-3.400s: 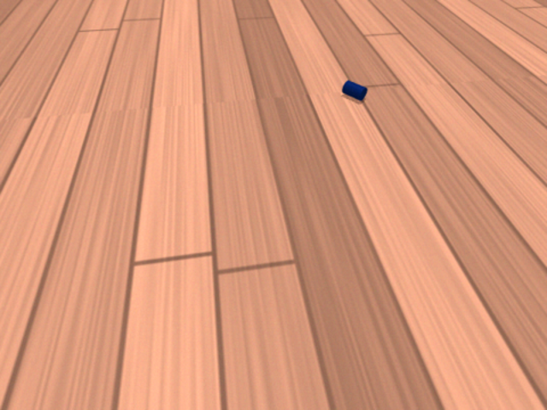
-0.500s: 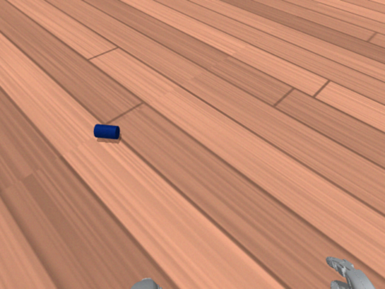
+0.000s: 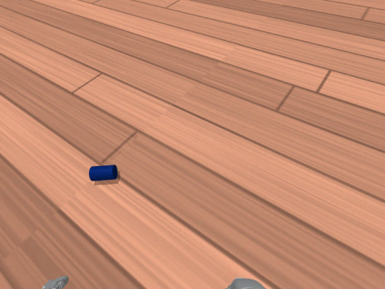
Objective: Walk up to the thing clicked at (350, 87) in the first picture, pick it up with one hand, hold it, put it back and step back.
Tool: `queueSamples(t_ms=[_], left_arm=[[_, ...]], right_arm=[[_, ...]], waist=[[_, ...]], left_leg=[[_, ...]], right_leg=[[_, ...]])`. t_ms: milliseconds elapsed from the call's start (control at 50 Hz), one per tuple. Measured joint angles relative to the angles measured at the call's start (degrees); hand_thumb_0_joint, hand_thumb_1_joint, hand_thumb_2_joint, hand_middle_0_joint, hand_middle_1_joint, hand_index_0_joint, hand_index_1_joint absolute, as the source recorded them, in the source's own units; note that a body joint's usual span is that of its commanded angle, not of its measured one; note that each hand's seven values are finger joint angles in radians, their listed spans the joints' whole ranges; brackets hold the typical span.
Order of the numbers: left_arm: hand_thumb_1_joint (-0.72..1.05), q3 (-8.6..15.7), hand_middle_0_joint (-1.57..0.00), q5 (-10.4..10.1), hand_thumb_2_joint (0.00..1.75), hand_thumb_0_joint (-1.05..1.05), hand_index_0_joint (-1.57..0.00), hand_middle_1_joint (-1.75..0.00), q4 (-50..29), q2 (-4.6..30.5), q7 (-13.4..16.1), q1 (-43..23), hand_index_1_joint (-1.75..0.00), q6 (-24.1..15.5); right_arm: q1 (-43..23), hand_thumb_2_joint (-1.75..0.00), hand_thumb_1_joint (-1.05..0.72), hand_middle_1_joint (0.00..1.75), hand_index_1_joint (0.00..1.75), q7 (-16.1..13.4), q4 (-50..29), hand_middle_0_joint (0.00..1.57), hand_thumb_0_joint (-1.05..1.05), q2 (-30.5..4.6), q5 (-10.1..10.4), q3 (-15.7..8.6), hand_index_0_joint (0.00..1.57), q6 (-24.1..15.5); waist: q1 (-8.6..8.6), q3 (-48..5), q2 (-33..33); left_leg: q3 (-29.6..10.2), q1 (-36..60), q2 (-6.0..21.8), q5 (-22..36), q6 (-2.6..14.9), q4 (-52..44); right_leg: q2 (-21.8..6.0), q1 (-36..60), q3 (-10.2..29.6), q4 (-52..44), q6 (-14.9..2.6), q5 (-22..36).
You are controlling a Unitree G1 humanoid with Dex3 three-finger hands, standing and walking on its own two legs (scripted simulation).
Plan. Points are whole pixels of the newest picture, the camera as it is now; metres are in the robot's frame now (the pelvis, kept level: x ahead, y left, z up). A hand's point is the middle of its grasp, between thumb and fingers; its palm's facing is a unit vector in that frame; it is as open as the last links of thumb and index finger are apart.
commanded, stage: walk up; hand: left
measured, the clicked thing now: (103, 172) +0.88 +0.55 -0.71
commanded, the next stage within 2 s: none
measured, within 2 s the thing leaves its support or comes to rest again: neither
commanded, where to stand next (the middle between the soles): +0.53 +0.26 m, yaw -2 degrees
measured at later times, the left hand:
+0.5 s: hand (20, 285) +0.19 +0.43 -0.15, palm faces -0.03 -0.91 -0.42, open 7.3 cm
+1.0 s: hand (22, 205) +0.38 +0.47 -0.10, palm faces +0.00 -0.88 -0.48, open 7.3 cm
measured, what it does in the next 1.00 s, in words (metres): walks ahead: left foot, then right foot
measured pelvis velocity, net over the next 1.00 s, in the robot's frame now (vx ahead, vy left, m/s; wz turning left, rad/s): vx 0.31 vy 0.18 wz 0.00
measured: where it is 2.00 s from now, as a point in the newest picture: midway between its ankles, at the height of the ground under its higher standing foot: (142, 244)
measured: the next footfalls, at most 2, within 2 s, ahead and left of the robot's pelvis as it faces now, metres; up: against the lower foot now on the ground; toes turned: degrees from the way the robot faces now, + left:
left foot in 0.36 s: +0.27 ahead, +0.25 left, +0.00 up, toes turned +6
right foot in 0.84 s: +0.40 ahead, +0.06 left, +0.00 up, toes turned -6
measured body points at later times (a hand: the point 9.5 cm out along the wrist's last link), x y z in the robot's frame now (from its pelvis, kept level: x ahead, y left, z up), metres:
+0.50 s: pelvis +0.17 +0.13 +0.00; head +0.19 +0.15 +0.45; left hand +0.20 +0.48 -0.12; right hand +0.26 -0.19 -0.08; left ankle +0.23 +0.25 -0.72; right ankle +0.12 -0.04 -0.65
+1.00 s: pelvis +0.31 +0.18 +0.01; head +0.33 +0.14 +0.46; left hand +0.38 +0.51 -0.07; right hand +0.37 -0.13 -0.13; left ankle +0.31 +0.32 -0.66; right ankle +0.36 +0.07 -0.72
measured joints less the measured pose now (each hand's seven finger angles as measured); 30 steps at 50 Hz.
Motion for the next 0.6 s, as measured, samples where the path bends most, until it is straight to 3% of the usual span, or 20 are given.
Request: queueSamples(t_ms=[60, 180, 260, 360, 380, 420, 460, 500, 600], left_arm=[[0.91, -0.5, -0.21, -0.3, 0.9, 0.01, -0.21, -0.3, -0.4, -0.8, 0.5, 1.3, -0.31, -0.1], [0.9, -0.6, -0.21, 0.3, 0.9, 0.01, -0.21, -0.3, 0.5, -0.7, 0.2, 5.2, -0.31, -0.7], [0.9, 0.0, -0.21, 1.0, 0.9, 0.01, -0.21, -0.3, 0.8, 0.6, -0.1, 7.3, -0.31, -0.9], [0.9, 0.7, -0.21, 1.1, 0.9, 0.01, -0.21, -0.3, 1.3, 3.3, 0.1, 9.3, -0.31, -0.6], [0.9, 0.8, -0.21, 1.0, 0.9, 0.01, -0.21, -0.3, 1.7, 4.1, 0.2, 9.3, -0.31, -0.2], [0.9, 1.2, -0.21, 0.8, 0.9, 0.01, -0.21, -0.3, 2.5, 5.3, 0.7, 8.9, -0.31, 0.8], [0.9, 0.7, -0.21, 0.3, 0.9, 0.01, -0.21, -0.3, 3.5, 4.8, 1.3, 8.4, -0.3, 1.7], [0.91, 0.0, -0.21, 0.0, 0.9, 0.01, -0.21, -0.3, 3.9, 4.5, 1.4, 7.6, -0.3, 2.0], [0.91, -0.4, -0.21, -0.8, 0.9, 0.01, -0.21, -0.3, 2.9, 3.8, 0.3, 5.9, -0.3, 1.4]], right_arm=[[-1.8, -0.89, -0.9, 0.3, 0.3, 0.3, -0.1, 0.2, 0.01, -0.4, 0.2, 0.4, 0.2, 0.3], [-5.2, -0.89, -0.9, 0.3, 0.3, 1.2, -1.8, 0.2, 0.0, -3.0, 0.0, -1.4, 0.2, 0.0], [-6.1, -0.89, -0.9, 0.3, 0.3, 1.9, -1.5, 0.2, 0.0, -4.0, -0.5, -2.5, 0.2, 0.3], [-6.6, -0.89, -0.9, 0.3, 0.3, 2.6, -0.6, 0.2, 0.0, -4.3, -0.9, -3.1, 0.2, 0.1], [-6.8, -0.89, -0.91, 0.3, 0.3, 2.5, -0.4, 0.2, 0.0, -3.7, -0.9, -3.2, 0.2, -0.2], [-7.5, -0.89, -0.91, 0.3, 0.3, 2.2, -0.7, 0.2, 0.0, -2.2, -1.2, -2.8, 0.2, -1.3], [-7.0, -0.89, -0.9, 0.3, 0.3, 1.8, -1.7, 0.2, 0.0, -1.5, -0.5, -2.3, 0.2, -2.1], [-6.2, -0.89, -0.9, 0.3, 0.3, 1.3, -2.0, 0.2, 0.0, -0.5, 0.1, -1.7, 0.2, -2.0], [-3.6, -0.89, -0.9, 0.3, 0.3, 0.4, -2.1, 0.2, 0.0, 0.7, 0.6, -0.2, 0.2, -2.1]], waist=[[1.44, -0.9, 0.3], [2.5, -1.3, 1.8], [3.15, -1.3, 1.4], [3.61, -1.8, -0.1], [3.45, -1.7, -1.6], [3.37, -0.6, -5.4], [2.32, -0.5, -4.9], [1.62, -0.7, -4.8], [0.57, -0.5, -6.2]], left_leg=[[-3.6, -7.6, 0.3, 3.6, -0.3, 8.6], [-8.3, -17.1, 5.1, 12.5, -2.49, 1.8], [-6.7, -18.3, 7.8, 15.5, -3.27, -7.8], [-4.1, -13.9, 8.1, 17.2, -2.15, -17.6], [-3.4, -13.2, 7.0, 18.9, -2.93, -17.8], [-0.7, -11.9, 4.4, 16.8, -3.22, -15.7], [-0.6, -11.2, 4.6, 14.7, -2.6, -14.5], [-0.3, -9.0, 4.5, 14.5, -1.6, -16.6], [1.6, -2.8, 1.5, 15.4, -0.27, -23.8]], right_leg=[[-0.4, 3.7, 0.4, -2.9, 0.38, -0.6], [-0.9, 9.3, 1.0, -7.7, 2.08, -1.4], [-2.0, 11.2, 0.9, -7.7, 3.28, -3.8], [-4.0, 12.1, 0.8, -3.5, 5.79, -9.3], [-5.5, 11.9, 1.2, -1.4, 5.81, -11.1], [-8.0, 8.9, 4.7, 8.1, 3.44, -13.3], [-4.9, 4.0, 6.4, 20.5, 1.67, -16.1], [-2.7, -0.6, 6.0, 27.8, 0.72, -15.4], [-3.1, -6.8, 4.7, 23.8, 1.34, -8.1]])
